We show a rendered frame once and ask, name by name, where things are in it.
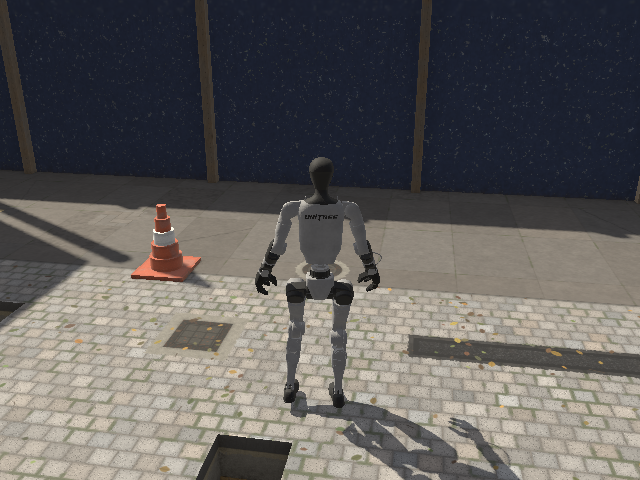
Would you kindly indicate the robot left upper arm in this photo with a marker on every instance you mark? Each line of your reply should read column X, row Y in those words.
column 288, row 211

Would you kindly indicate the robot right upper arm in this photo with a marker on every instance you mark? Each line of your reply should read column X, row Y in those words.
column 352, row 211

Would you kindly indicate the right robot hand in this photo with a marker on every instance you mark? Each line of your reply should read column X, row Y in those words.
column 375, row 278

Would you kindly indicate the left robot forearm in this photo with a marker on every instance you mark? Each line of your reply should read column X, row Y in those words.
column 269, row 262

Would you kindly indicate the robot right shin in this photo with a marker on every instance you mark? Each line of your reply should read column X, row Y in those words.
column 338, row 360

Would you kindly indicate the left robot hand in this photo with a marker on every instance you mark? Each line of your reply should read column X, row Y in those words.
column 259, row 281

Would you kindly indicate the right robot forearm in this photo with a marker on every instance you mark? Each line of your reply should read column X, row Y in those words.
column 368, row 261

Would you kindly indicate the robot left thigh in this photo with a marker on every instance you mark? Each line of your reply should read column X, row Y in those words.
column 296, row 296

